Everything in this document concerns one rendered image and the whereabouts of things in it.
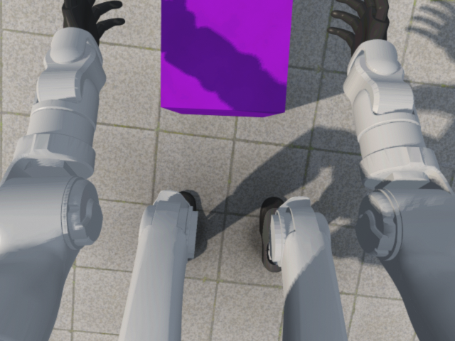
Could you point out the carton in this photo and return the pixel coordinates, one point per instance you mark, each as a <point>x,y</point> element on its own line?
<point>225,57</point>

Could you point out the left robot hand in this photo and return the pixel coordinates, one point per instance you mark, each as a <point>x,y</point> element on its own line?
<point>81,14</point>

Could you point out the left robot forearm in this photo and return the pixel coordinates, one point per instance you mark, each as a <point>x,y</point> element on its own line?
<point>64,113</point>

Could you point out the robot right upper arm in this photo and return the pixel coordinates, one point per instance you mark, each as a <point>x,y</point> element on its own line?
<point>412,232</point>

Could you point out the right robot forearm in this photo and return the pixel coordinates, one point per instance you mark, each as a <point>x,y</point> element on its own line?
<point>387,126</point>

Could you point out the robot left upper arm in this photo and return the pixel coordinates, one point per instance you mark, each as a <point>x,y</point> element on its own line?
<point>44,223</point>

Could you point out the right robot shin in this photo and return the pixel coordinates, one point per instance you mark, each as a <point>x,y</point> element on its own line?
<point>301,201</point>

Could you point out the right robot hand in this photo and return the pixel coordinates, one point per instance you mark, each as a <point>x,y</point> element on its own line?
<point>372,24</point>

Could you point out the robot left thigh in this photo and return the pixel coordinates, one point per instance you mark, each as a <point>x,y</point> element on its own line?
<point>153,311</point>

